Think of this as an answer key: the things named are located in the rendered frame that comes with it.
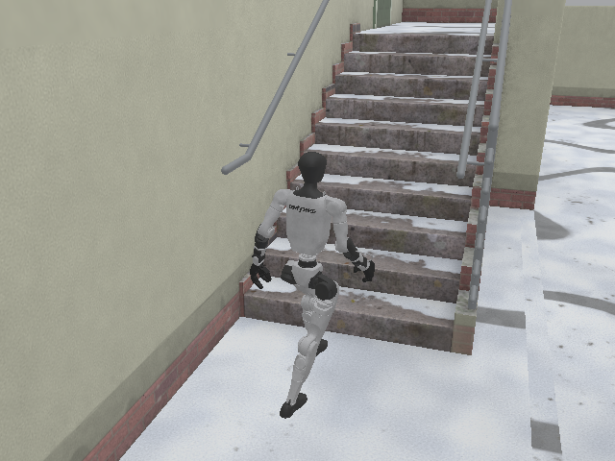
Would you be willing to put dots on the stairs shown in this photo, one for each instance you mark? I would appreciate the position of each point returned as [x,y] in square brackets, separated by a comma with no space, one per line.
[391,137]

